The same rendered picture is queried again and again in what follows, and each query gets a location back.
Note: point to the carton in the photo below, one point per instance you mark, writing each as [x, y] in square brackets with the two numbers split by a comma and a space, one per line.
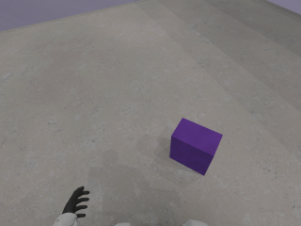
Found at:
[194, 145]

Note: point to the robot left hand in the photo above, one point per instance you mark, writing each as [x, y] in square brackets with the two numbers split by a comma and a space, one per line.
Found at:
[71, 207]

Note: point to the left robot forearm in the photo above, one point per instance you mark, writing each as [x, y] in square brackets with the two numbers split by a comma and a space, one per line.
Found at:
[67, 219]

